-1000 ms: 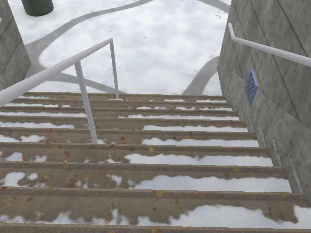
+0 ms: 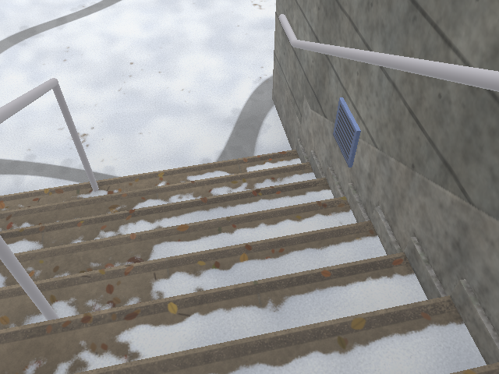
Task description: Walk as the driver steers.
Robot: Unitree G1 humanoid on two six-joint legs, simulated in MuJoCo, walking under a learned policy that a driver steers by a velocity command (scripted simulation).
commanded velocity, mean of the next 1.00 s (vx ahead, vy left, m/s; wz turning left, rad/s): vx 0.06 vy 0.00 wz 0.34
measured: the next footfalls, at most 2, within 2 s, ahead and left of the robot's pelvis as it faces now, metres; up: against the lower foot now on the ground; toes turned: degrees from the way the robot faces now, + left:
left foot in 0.02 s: +0.05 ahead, +0.11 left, +0.00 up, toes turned +3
right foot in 0.36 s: +0.10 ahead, -0.14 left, +0.00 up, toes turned +15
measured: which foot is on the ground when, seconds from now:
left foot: up 0.00-0.00, down 0.02-0.38, up 0.40-0.68, down 0.70-1.00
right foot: down 0.00-0.06, up 0.08-0.34, down 0.36-0.90, up 0.92-1.00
